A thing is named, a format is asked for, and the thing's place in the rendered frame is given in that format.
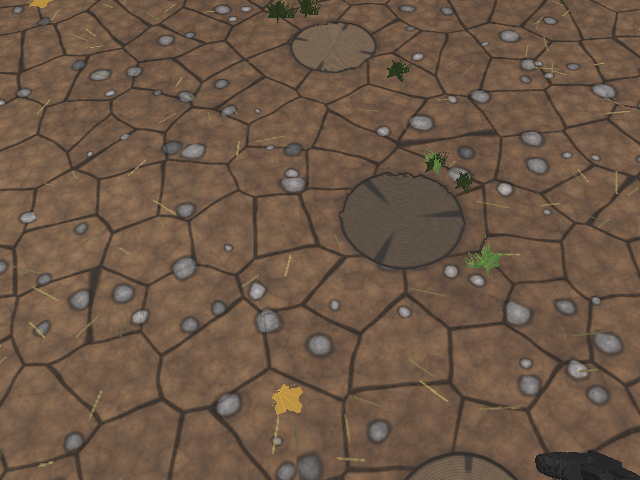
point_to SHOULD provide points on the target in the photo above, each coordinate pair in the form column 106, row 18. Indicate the robot right hand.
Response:
column 582, row 466

